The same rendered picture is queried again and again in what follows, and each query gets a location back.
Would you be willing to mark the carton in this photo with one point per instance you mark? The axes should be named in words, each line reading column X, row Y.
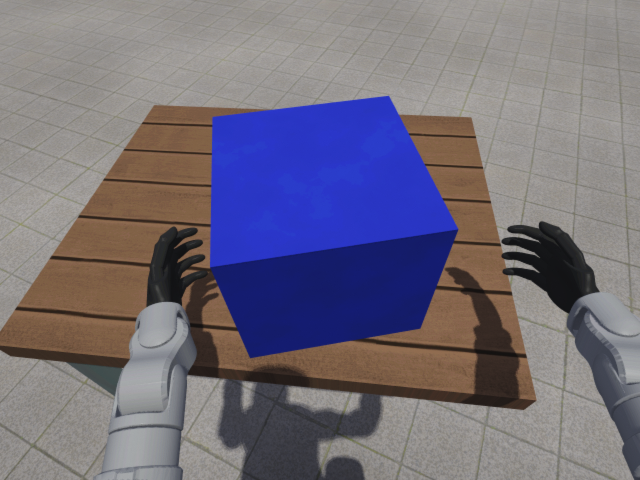
column 326, row 225

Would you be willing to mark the robot right forearm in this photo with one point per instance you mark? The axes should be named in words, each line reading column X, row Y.
column 607, row 335

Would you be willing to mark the robot left forearm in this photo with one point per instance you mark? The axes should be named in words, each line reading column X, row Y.
column 149, row 405

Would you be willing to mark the table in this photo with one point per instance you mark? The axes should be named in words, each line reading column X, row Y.
column 82, row 307

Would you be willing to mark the robot right hand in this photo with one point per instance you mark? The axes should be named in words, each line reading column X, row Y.
column 564, row 274

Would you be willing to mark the robot left hand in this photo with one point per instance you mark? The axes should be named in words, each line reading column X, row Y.
column 164, row 283

